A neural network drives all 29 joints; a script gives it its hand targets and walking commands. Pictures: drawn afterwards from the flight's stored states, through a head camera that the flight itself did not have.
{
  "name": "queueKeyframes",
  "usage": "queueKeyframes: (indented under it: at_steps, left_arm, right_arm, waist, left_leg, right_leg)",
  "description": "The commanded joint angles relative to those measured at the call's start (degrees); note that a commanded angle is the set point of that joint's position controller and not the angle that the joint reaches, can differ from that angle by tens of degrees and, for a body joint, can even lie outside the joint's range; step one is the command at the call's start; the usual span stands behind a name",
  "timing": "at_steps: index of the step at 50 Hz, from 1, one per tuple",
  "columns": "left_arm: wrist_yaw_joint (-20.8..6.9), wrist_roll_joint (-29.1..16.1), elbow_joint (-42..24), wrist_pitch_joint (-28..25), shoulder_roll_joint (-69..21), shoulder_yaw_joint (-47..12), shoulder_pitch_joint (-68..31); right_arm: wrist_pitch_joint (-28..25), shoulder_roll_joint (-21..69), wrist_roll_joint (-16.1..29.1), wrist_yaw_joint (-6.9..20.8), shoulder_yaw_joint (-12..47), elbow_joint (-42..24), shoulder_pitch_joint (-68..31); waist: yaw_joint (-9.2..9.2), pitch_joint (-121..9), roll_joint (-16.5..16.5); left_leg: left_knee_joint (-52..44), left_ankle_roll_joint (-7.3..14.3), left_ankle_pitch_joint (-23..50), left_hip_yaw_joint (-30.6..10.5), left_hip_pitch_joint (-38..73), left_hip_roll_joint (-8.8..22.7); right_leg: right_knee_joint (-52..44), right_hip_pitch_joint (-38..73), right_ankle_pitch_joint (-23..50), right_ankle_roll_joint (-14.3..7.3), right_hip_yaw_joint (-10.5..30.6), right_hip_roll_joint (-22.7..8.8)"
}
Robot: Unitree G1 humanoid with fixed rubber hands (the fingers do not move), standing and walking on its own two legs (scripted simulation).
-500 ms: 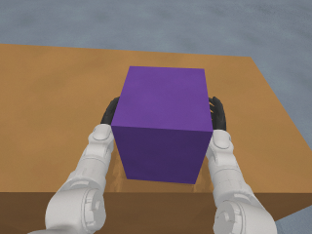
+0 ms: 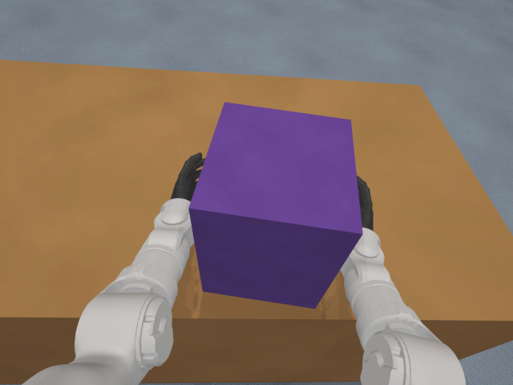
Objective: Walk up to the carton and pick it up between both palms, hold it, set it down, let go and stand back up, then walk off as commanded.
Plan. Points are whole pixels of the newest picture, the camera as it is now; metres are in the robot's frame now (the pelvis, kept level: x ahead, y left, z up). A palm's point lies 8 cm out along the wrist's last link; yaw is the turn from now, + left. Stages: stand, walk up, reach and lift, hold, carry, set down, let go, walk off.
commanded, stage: set down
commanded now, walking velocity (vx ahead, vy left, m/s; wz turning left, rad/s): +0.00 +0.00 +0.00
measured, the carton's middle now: (272, 211) +0.40 -0.01 +0.05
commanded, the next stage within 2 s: none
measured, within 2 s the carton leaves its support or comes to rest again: neither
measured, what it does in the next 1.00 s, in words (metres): shifts its weight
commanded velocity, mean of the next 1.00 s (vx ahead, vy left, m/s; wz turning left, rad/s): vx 0.00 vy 0.00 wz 0.00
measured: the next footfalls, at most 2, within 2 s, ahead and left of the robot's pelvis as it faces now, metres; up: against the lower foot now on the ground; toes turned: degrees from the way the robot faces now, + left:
none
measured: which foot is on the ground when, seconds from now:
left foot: down 0.00-1.00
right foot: down 0.00-1.00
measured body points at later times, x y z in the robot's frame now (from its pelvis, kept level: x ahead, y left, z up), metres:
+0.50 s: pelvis -0.03 +0.00 +0.00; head +0.01 +0.02 +0.45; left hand +0.36 +0.17 +0.02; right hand +0.35 -0.17 +0.03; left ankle -0.02 +0.11 -0.74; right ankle -0.02 -0.13 -0.74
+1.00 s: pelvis -0.07 +0.00 +0.00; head -0.08 +0.02 +0.45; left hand +0.29 +0.19 +0.02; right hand +0.27 -0.19 +0.05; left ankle -0.02 +0.11 -0.74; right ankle -0.02 -0.13 -0.74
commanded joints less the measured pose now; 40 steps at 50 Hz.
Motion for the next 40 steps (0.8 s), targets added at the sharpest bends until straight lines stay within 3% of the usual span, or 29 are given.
queueKeyframes:
  at_steps: [1,5,6,7,8,9,10,13,14,15,18,20,24,25,27,28,29,32,33,35,36,37,38,40]
  left_arm:
    - [0.63,-3.23,-7.48,-4.06,12.28,-7.04,-30.08]
    - [0.05,-2.77,-10.87,-3.38,12.80,-6.78,-26.06]
    - [0.15,-2.76,-11.21,-3.33,13.14,-6.81,-27.35]
    - [-0.15,-2.08,-13.60,-2.94,12.71,-6.43,-22.05]
    - [-0.23,-2.55,-16.47,-3.04,12.43,-6.52,-20.36]
    - [-0.18,-2.67,-15.60,-2.96,13.00,-6.60,-23.77]
    - [-0.65,-3.01,-17.84,-2.81,13.23,-6.65,-20.40]
    - [-1.16,-3.46,-20.73,-2.83,13.73,-7.36,-19.43]
    - [-1.06,-4.28,-20.56,-3.17,14.71,-7.51,-23.16]
    - [-1.23,-4.05,-24.44,-2.96,13.99,-7.61,-16.39]
    - [-2.08,-5.61,-26.38,-3.57,15.45,-8.12,-17.22]
    - [-2.44,-6.28,-31.05,-3.26,15.26,-8.56,-12.34]
    - [-3.35,-8.07,-31.75,-2.33,15.40,-10.05,-8.36]
    - [-3.31,-8.61,-30.25,-2.60,16.72,-10.29,-12.84]
    - [-3.26,-10.23,-31.60,-1.96,16.77,-11.38,-11.21]
    - [-2.98,-11.40,-29.59,-1.86,17.56,-12.20,-14.97]
    - [-3.17,-11.60,-33.28,-1.57,17.14,-12.06,-7.29]
    - [-3.27,-12.53,-31.38,-0.68,18.64,-12.63,-11.35]
    - [-3.51,-12.38,-33.99,0.03,18.39,-12.09,-4.62]
    - [-3.87,-12.61,-33.67,1.69,19.52,-11.62,-4.46]
    - [-3.70,-13.33,-34.24,2.38,20.13,-12.63,-8.82]
    - [-3.55,-12.96,-35.61,2.91,20.07,-11.68,-5.03]
    - [-3.46,-13.76,-38.87,3.49,19.69,-12.20,-4.36]
    - [-3.68,-14.22,-35.07,4.39,20.58,-12.61,-5.75]
  right_arm:
    - [-6.39,-11.59,7.31,-0.78,12.72,-2.61,-29.98]
    - [-7.11,-12.25,9.27,-1.10,14.71,-2.47,-25.06]
    - [-6.88,-13.47,9.57,-0.91,14.04,-1.60,-26.89]
    - [-7.52,-12.55,10.30,-1.00,16.22,-2.83,-21.16]
    - [-7.96,-12.97,10.46,-1.12,16.61,-3.74,-19.34]
    - [-7.58,-13.71,10.20,-1.15,15.24,-2.80,-21.88]
    - [-8.04,-13.26,11.51,-1.13,17.01,-4.86,-19.73]
    - [-7.60,-13.24,11.43,-1.11,16.88,-6.32,-16.59]
    - [-7.04,-13.96,11.27,-1.15,16.27,-6.94,-20.39]
    - [-7.81,-13.59,11.68,-1.26,17.41,-9.01,-13.92]
    - [-6.92,-11.86,13.03,-1.35,18.39,-12.67,-14.70]
    - [-7.53,-12.48,13.54,-1.42,19.01,-17.29,-11.83]
    - [-6.55,-12.30,15.42,-1.72,20.54,-23.15,-10.49]
    - [-5.56,-12.96,15.01,-1.70,19.51,-23.22,-14.84]
    - [-3.97,-13.47,16.12,-1.43,20.79,-26.20,-13.33]
    - [-2.60,-14.73,15.16,-1.42,19.08,-25.30,-16.80]
    - [-2.75,-13.40,16.44,-1.34,21.63,-29.23,-10.04]
    - [1.07,-13.98,16.44,-1.01,20.80,-29.77,-12.73]
    - [1.40,-13.08,17.29,-1.10,22.94,-33.31,-6.88]
    - [3.66,-13.74,18.06,-1.26,22.66,-34.90,-6.96]
    - [5.07,-14.87,17.23,-1.43,21.06,-33.74,-9.86]
    - [5.75,-14.10,17.23,-1.29,21.81,-34.26,-5.98]
    - [6.33,-13.88,16.97,-1.44,21.45,-36.89,-5.86]
    - [8.36,-13.21,16.28,-1.43,20.95,-35.73,-6.44]
  waist:
    - [-1.42,-37.99,6.08]
    - [-1.32,-36.62,7.05]
    - [-1.61,-36.34,8.19]
    - [-1.00,-36.61,7.23]
    - [-1.55,-36.66,7.79]
    - [-2.25,-36.92,7.53]
    - [-1.32,-36.39,7.82]
    - [-2.62,-36.00,7.46]
    - [-2.51,-36.27,7.25]
    - [-2.72,-37.68,7.47]
    - [-2.35,-36.79,6.96]
    - [-2.30,-37.90,6.68]
    - [-2.05,-34.13,4.84]
    - [-2.03,-33.30,5.78]
    - [-1.35,-31.79,4.64]
    - [-2.28,-30.54,4.53]
    - [-0.84,-30.63,3.91]
    - [-1.15,-26.41,4.04]
    - [0.62,-25.50,2.63]
    - [0.77,-21.90,1.41]
    - [-0.37,-20.68,2.95]
    - [0.86,-19.75,2.75]
    - [0.51,-20.31,2.06]
    - [0.35,-16.27,1.19]
  left_leg:
    - [7.41,-7.03,42.66,3.77,14.95,0.43]
    - [7.73,-7.27,45.88,3.16,17.68,0.44]
    - [7.66,-7.66,46.18,2.89,18.29,0.74]
    - [7.97,-7.43,48.91,2.63,19.97,0.78]
    - [7.96,-7.68,51.03,2.75,21.32,0.83]
    - [7.50,-7.53,48.50,2.69,20.33,0.61]
    - [7.75,-7.58,50.87,2.72,21.14,0.60]
    - [6.38,-7.33,47.66,2.55,21.30,0.29]
    - [6.14,-7.36,45.69,2.74,20.50,0.18]
    - [6.74,-7.46,50.00,2.25,23.37,0.28]
    - [5.51,-6.71,44.74,2.73,21.05,-0.66]
    - [5.18,-6.78,45.90,2.34,22.12,-0.78]
    - [2.76,-5.86,38.04,2.59,19.38,-1.54]
    - [2.28,-5.43,33.81,2.91,17.89,-1.85]
    - [0.83,-4.67,29.71,2.74,18.04,-1.78]
    - [0.26,-4.57,25.10,2.83,16.48,-1.66]
    - [0.03,-4.15,25.39,2.94,17.66,-1.88]
    - [-2.39,-3.40,16.31,2.72,15.21,-1.62]
    - [-2.98,-3.09,17.06,2.92,16.37,-1.55]
    - [-4.45,-2.10,12.87,2.81,14.98,-1.84]
    - [-5.02,-2.20,8.91,2.81,13.89,-1.85]
    - [-5.52,-1.93,8.30,2.94,14.47,-1.73]
    - [-5.68,-1.94,8.38,2.90,15.19,-1.70]
    - [-6.75,-1.28,3.25,3.04,12.52,-1.63]
  right_leg:
    - [3.24,9.22,36.62,0.60,-1.57,4.27]
    - [2.94,9.16,37.86,0.71,-1.45,4.31]
    - [2.33,7.41,34.77,0.33,-1.53,4.41]
    - [2.04,9.72,38.35,0.36,-1.30,4.61]
    - [2.42,9.73,39.84,0.48,-1.67,4.93]
    - [1.69,8.41,37.04,0.51,-1.42,4.82]
    - [2.11,10.12,39.59,0.51,-1.24,4.69]
    - [1.30,11.18,37.19,0.67,-1.17,4.33]
    - [1.03,10.44,34.87,0.78,-1.10,4.17]
    - [1.34,11.92,39.16,0.66,-1.37,4.59]
    - [0.96,13.78,36.85,1.07,-0.55,3.70]
    - [1.30,15.83,38.78,1.30,-0.59,3.79]
    - [0.51,18.59,34.50,1.21,-0.68,3.58]
    - [0.27,17.31,30.95,1.33,-0.25,3.08]
    - [-0.49,16.47,26.34,0.98,-0.64,3.11]
    - [-0.75,14.33,21.80,0.70,-1.04,3.10]
    - [-0.71,17.08,23.67,0.69,-0.56,2.97]
    - [-1.48,15.31,15.19,0.54,-0.46,2.36]
    - [-1.48,18.32,16.77,0.65,-0.10,2.39]
    - [-2.06,18.07,11.76,0.48,0.05,2.33]
    - [-2.10,15.80,7.78,0.18,-0.23,2.28]
    - [-2.32,16.83,7.16,0.05,-0.19,2.10]
    - [-2.63,16.78,7.13,0.04,-0.56,2.45]
    - [-3.25,14.48,1.49,-0.07,-0.37,2.07]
